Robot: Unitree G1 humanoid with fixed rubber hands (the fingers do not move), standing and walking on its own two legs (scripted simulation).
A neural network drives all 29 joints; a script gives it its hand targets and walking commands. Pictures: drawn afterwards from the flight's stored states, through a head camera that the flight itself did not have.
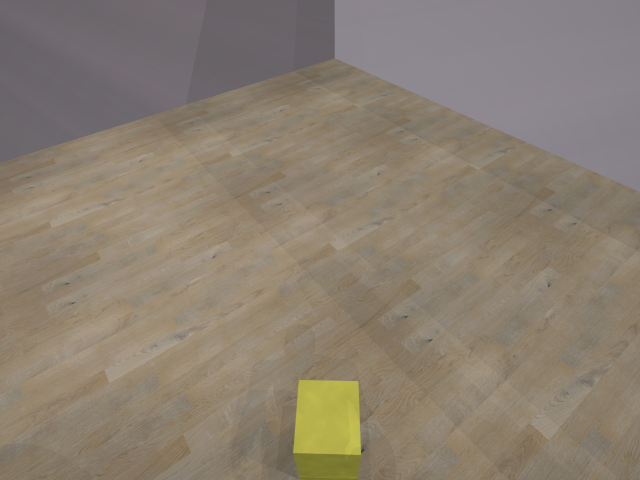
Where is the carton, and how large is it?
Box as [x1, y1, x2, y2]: [293, 380, 360, 479]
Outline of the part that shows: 299,380 293,454 299,477 304,479 357,479 360,458 357,381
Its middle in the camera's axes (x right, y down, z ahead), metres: +0.02 +0.53 +1.07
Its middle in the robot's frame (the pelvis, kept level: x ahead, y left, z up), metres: +0.42 +0.03 -0.65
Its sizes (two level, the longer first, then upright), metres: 0.183 0.163 0.233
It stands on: the floor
